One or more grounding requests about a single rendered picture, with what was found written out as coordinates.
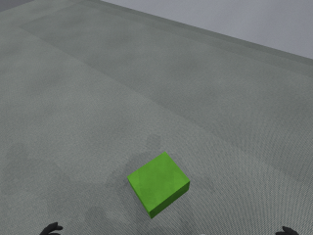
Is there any carton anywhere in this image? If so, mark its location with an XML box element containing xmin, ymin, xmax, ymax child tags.
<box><xmin>127</xmin><ymin>152</ymin><xmax>191</xmax><ymax>219</ymax></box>

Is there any robot left hand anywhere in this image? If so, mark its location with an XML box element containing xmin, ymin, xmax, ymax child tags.
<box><xmin>39</xmin><ymin>222</ymin><xmax>63</xmax><ymax>235</ymax></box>

